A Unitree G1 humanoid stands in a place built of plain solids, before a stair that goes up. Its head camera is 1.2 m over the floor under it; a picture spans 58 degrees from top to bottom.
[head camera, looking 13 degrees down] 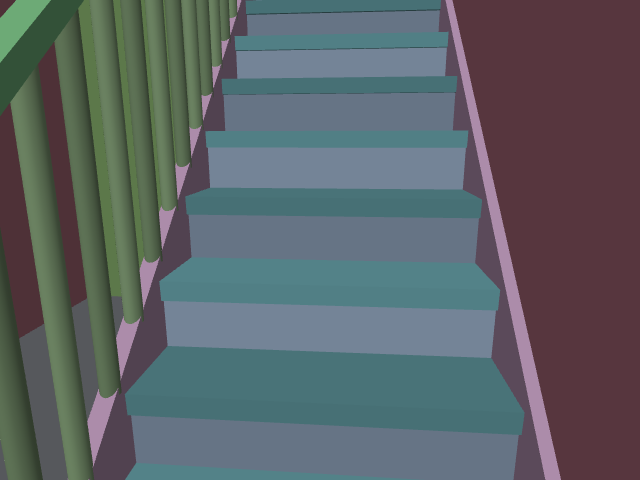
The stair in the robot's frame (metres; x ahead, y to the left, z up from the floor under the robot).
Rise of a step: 0.21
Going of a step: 0.23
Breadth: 0.92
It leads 5 degrees to the right of straight ahead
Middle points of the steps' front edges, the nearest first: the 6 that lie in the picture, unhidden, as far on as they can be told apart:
0.88 0.01 0.61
1.11 -0.01 0.82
1.34 -0.03 1.03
1.56 -0.05 1.23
1.79 -0.07 1.44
2.01 -0.08 1.64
